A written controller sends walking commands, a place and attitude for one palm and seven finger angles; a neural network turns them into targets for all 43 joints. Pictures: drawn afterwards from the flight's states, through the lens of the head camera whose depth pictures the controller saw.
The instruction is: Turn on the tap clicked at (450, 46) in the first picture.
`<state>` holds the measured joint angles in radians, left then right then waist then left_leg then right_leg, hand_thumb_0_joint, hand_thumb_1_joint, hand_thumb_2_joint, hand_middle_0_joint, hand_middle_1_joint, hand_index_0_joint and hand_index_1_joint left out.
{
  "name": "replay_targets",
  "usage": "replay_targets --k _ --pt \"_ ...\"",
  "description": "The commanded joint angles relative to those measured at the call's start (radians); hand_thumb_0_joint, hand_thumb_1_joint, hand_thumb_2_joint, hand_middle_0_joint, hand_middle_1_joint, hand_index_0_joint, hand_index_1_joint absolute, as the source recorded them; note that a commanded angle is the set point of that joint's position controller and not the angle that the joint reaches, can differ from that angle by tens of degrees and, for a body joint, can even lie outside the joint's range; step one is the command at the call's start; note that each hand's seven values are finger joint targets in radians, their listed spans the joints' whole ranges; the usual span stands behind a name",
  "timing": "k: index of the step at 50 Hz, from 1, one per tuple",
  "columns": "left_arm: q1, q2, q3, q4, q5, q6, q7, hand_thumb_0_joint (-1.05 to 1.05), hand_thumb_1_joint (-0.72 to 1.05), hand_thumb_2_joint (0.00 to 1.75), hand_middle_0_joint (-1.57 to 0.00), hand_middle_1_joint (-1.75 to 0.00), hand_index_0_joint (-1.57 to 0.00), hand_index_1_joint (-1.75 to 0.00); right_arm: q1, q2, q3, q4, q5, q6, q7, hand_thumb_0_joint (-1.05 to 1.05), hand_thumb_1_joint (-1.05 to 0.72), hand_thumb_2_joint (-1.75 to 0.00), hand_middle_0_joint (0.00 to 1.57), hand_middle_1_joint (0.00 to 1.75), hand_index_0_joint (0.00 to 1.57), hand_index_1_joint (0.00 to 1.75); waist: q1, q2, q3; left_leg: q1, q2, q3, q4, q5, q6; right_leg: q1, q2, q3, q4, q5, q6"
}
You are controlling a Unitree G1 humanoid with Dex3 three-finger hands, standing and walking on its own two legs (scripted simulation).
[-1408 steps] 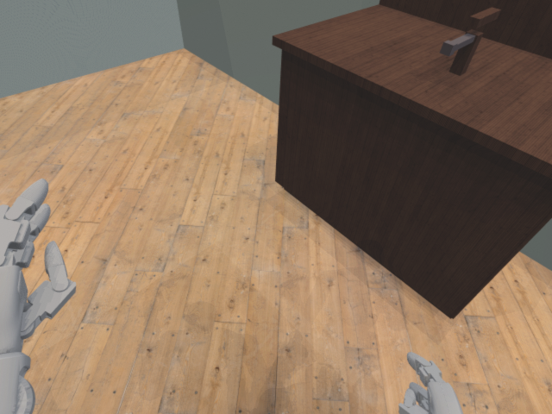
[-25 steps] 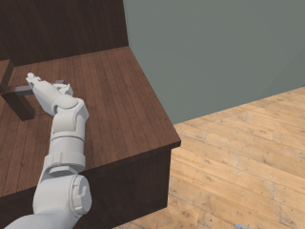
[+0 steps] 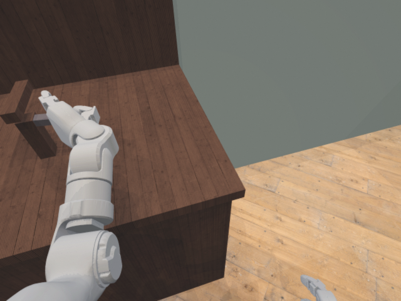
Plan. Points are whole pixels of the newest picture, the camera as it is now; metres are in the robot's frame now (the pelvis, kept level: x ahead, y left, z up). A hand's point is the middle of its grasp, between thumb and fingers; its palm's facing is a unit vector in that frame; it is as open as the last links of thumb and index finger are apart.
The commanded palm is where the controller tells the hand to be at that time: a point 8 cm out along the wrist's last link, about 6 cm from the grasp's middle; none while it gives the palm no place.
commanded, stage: lift the hand up off the lever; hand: left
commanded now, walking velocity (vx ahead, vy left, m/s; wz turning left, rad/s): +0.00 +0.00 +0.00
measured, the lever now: (91, 115) +0.47 +0.30 +0.14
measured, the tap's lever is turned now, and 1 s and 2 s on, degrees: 79 79 79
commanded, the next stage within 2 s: draw the hand back beside the body in 0.68 s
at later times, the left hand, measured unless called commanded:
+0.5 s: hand (87, 107) +0.39 +0.25 +0.22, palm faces +0.81 -0.59 -0.02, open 7.8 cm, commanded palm +0.34 +0.26 +0.22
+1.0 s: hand (108, 121) +0.37 +0.20 +0.20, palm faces +0.44 -0.90 -0.03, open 7.8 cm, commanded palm +0.31 +0.26 +0.21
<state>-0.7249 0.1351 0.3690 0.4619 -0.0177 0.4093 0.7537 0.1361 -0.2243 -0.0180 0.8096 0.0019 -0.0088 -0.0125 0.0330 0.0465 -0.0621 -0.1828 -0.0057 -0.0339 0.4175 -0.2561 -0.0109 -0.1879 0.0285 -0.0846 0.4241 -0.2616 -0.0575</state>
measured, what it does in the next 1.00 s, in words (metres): stands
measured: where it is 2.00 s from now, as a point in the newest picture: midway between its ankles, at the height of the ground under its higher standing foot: outside the picture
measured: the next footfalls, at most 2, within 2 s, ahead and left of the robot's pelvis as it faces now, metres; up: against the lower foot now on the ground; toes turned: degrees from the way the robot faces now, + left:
none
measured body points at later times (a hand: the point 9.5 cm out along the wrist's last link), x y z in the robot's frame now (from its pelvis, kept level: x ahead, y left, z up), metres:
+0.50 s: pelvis -0.01 +0.00 +0.00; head -0.03 -0.03 +0.45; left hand +0.34 +0.27 +0.22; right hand +0.17 -0.23 -0.11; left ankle -0.02 +0.13 -0.74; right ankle -0.02 -0.08 -0.74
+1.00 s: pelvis -0.01 +0.00 +0.00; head -0.04 -0.03 +0.45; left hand +0.34 +0.25 +0.21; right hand +0.14 -0.25 -0.11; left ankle -0.02 +0.13 -0.74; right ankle -0.02 -0.08 -0.74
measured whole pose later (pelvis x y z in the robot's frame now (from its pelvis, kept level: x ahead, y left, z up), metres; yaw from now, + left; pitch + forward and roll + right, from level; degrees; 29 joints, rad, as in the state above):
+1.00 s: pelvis -0.01 +0.00 +0.00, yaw -4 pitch -3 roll +1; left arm -0.42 0.24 0.30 0.09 -0.14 0.50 0.28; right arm 0.16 -0.24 0.02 0.73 0.06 0.07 -0.09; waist 0.02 0.06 -0.03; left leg -0.06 0.02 0.02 0.34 -0.23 -0.01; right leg -0.09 0.05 -0.03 0.36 -0.22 -0.06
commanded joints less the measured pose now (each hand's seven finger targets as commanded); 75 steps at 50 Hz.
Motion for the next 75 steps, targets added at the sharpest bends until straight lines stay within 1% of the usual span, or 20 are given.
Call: replay_targets --k 1,10,12,22,23,32,35,37,39,40,41,44,47,49,50,52,56,62,67,75 --pt "-0.51 0.172 -0.059 -0.258 0.029 -0.051 0.004 0.0 0.9 0.9 -0.15 -0.15 -0.15 -0.15 -0.114 -0.11 -0.035 -0.129 0.001 -0.044 -0.002 0.0 -0.9 -0.9 0.2 0.3 0.2 0.3 -0.014 -0.041 -0.295 0.079 -0.006 0.042 -0.007 0.389 0.009 0.145 -0.038 0.016 -0.021 0.376 0.036" --pt "-0.463 0.174 -0.049 -0.315 0.007 -0.015 -0.003 0.0 0.9 0.9 -0.15 -0.15 -0.15 -0.15 -0.152 -0.107 -0.029 -0.14 0.011 -0.031 -0.001 0.0 -0.9 -0.9 0.2 0.3 0.2 0.3 0.003 -0.061 -0.282 0.08 -0.001 0.049 -0.019 0.406 0.007 0.175 -0.044 0.016 -0.029 0.408 0.04" --pt "-0.421 0.251 0.012 -0.294 0.008 -0.014 -0.004 0.0 0.9 0.9 -0.15 -0.15 -0.15 -0.15 -0.152 -0.11 -0.031 -0.133 0.01 -0.023 -0.006 0.0 -0.9 -0.9 0.2 0.3 0.2 0.3 0.021 -0.067 -0.275 0.069 0.0 0.041 -0.029 0.399 0.004 0.189 -0.04 0.015 -0.031 0.389 0.039" --pt "-0.473 0.228 -0.031 -0.298 0.009 0.016 -0.018 0.0 0.9 0.9 -0.15 -0.15 -0.15 -0.15 -0.184 -0.109 -0.022 -0.123 0.02 -0.035 -0.009 0.0 -0.9 -0.9 0.2 0.3 0.2 0.3 0.003 -0.042 -0.235 0.064 -0.005 0.044 -0.043 0.308 0.016 0.155 -0.041 0.026 -0.064 0.286 0.04" --pt "-0.503 0.174 -0.076 -0.316 0.007 0.017 -0.02 0.0 0.9 0.9 -0.15 -0.15 -0.15 -0.15 -0.186 -0.105 -0.017 -0.132 0.02 -0.042 -0.006 0.0 -0.9 -0.9 0.2 0.3 0.2 0.3 -0.004 -0.026 -0.236 0.069 -0.006 0.047 -0.042 0.305 0.016 0.145 -0.046 0.03 -0.067 0.286 0.039" --pt "-0.537 0.265 -0.011 -0.212 0.015 0.02 -0.009 0.0 0.9 0.9 -0.15 -0.15 -0.15 -0.15 -0.172 -0.112 -0.018 -0.111 0.022 -0.038 -0.015 0.0 -0.9 -0.9 0.2 0.3 0.2 0.3 0.0 -0.056 -0.237 0.038 -0.014 0.043 -0.049 0.243 0.023 0.144 -0.049 0.043 -0.086 0.229 0.048" --pt "-0.538 0.22 -0.038 -0.241 0.02 0.002 0.003 0.0 0.9 0.9 -0.15 -0.15 -0.15 -0.15 -0.163 -0.104 -0.02 -0.126 0.015 -0.047 -0.007 0.0 -0.9 -0.9 0.2 0.3 0.2 0.3 -0.001 -0.045 -0.27 0.05 -0.012 0.046 -0.036 0.287 0.021 0.156 -0.05 0.039 -0.063 0.294 0.047" --pt "-0.487 0.29 0.021 -0.228 0.021 -0.006 -0.002 0.0 0.9 0.9 -0.15 -0.15 -0.15 -0.15 -0.154 -0.113 -0.026 -0.123 0.014 -0.033 -0.011 0.0 -0.9 -0.9 0.2 0.3 0.2 0.3 0.012 -0.056 -0.277 0.044 -0.01 0.045 -0.038 0.315 0.02 0.182 -0.048 0.035 -0.053 0.334 0.047" --pt "-0.491 0.243 -0.012 -0.252 0.016 -0.004 -0.004 0.0 0.9 0.9 -0.15 -0.15 -0.15 -0.15 -0.157 -0.109 -0.022 -0.136 0.016 -0.035 -0.007 0.0 -0.9 -0.9 0.2 0.3 0.2 0.3 0.005 -0.061 -0.28 0.048 -0.008 0.05 -0.034 0.325 0.023 0.186 -0.054 0.037 -0.05 0.366 0.05" --pt "-0.4 0.172 -0.193 -0.376 0.069 -0.007 -0.17 0.0 0.9 0.9 -0.15 -0.15 -0.15 -0.15 -0.115 -0.145 -0.026 -0.143 0.014 -0.006 -0.025 0.0 -0.9 -0.9 0.2 0.3 0.2 0.3 -0.046 -0.109 -0.28 0.111 -0.008 0.058 -0.038 0.368 0.043 0.198 -0.035 0.057 -0.017 0.466 0.039" --pt "-0.339 0.253 -0.107 -0.391 0.051 -0.001 -0.245 0.0 0.9 0.9 -0.15 -0.16 -0.15 -0.16 -0.104 -0.139 -0.034 -0.168 0.025 0.004 -0.043 0.0 -0.9 -0.9 0.2 0.3 0.2 0.3 -0.024 -0.108 -0.29 0.131 -0.008 0.06 -0.039 0.392 0.056 0.221 -0.034 0.062 -0.026 0.525 0.041" --pt "-0.165 0.309 -0.094 -0.486 -0.03 -0.006 -0.459 0.0 0.9 0.9 -0.16 -0.16 -0.16 -0.16 -0.124 -0.132 -0.008 -0.217 0.048 0.036 -0.083 0.0 -0.9 -0.9 0.2 0.3 0.2 0.3 -0.004 -0.116 -0.243 0.149 -0.004 0.055 -0.069 0.383 0.061 0.26 -0.033 0.078 -0.054 0.551 0.047" --pt "0.015 0.384 0.056 -0.582 -0.12 0.031 -0.493 0.0 0.9 0.9 -0.16 -0.17 -0.16 -0.17 -0.179 -0.115 0.009 -0.255 0.063 0.035 -0.093 0.0 -0.9 -0.9 0.2 0.3 0.2 0.3 0.064 -0.042 -0.221 0.131 -0.008 0.058 -0.08 0.362 0.048 0.283 -0.028 0.075 -0.071 0.489 0.044" --pt "0.027 0.356 0.047 -0.692 -0.122 0.051 -0.442 0.0 0.9 0.9 -0.16 -0.18 -0.16 -0.18 -0.207 -0.104 0.017 -0.267 0.068 0.018 -0.084 0.0 -0.9 -0.9 0.2 0.3 0.2 0.3 0.061 -0.039 -0.186 0.122 -0.004 0.058 -0.083 0.353 0.042 0.259 -0.027 0.072 -0.078 0.433 0.043" --pt "0.184 0.507 0.04 -0.643 -0.106 -0.104 -0.518 0.0 0.9 0.9 -0.16 -0.18 -0.16 -0.18 -0.121 -0.139 -0.01 -0.24 0.025 0.009 -0.053 0.0 -0.9 -0.9 0.2 0.3 0.2 0.3 -0.005 -0.058 -0.09 0.097 0.015 0.052 -0.067 0.297 0.043 0.203 -0.049 0.092 -0.067 0.478 0.061" --pt "0.242 0.551 0.078 -0.684 -0.099 -0.259 -0.564 0.0 0.9 0.9 -0.16 -0.19 -0.16 -0.19 -0.123 -0.125 -0.016 -0.262 0.027 -0.009 -0.031 0.0 -0.9 -0.9 0.2 0.3 0.2 0.3 0.027 0.042 -0.139 0.083 0.003 0.058 -0.066 0.276 0.046 0.235 -0.055 0.106 -0.064 0.44 0.05" --pt "0.198 0.451 -0.041 -0.796 -0.086 -0.439 -0.59 0.0 0.9 0.9 -0.17 -0.2 -0.17 -0.2 -0.118 -0.117 -0.022 -0.285 0.024 -0.07 -0.025 0.0 -0.9 -0.9 0.2 0.3 0.2 0.3 -0.01 0.04 -0.114 0.17 0.001 0.055 -0.069 0.27 0.049 0.154 -0.029 0.093 -0.094 0.325 0.038" --pt "0.268 0.337 -0.159 -0.719 -0.071 -0.517 -0.605 0.0 0.9 0.9 -0.17 -0.22 -0.17 -0.22 -0.107 -0.124 -0.022 -0.263 0.028 -0.08 -0.035 0.0 -0.9 -0.9 0.2 0.3 0.2 0.3 -0.032 -0.009 -0.003 0.178 -0.001 0.035 -0.104 0.134 0.053 0.068 -0.015 0.081 -0.146 0.141 0.032" --pt "0.443 0.414 -0.047 -0.737 -0.074 -0.549 -0.61 0.0 0.9 0.9 -0.18 -0.23 -0.18 -0.23 -0.115 -0.12 -0.018 -0.271 0.016 -0.056 -0.032 0.0 -0.9 -0.9 0.2 0.3 0.2 0.3 0.005 -0.015 -0.067 0.16 0.001 0.029 -0.117 0.189 0.045 0.162 -0.021 0.074 -0.137 0.2 0.024" --pt "0.62 0.393 -0.024 -0.871 -0.08 -0.56 -0.631 0.0 0.9 0.9 -0.19 -0.26 -0.19 -0.26 -0.12 -0.096 -0.014 -0.315 0.008 -0.043 -0.022 0.0 -0.9 -0.9 0.2 0.3 0.2 0.3 0.013 0.026 -0.048 0.148 0.017 0.029 -0.106 0.254 0.034 0.179 -0.022 0.075 -0.129 0.257 0.021"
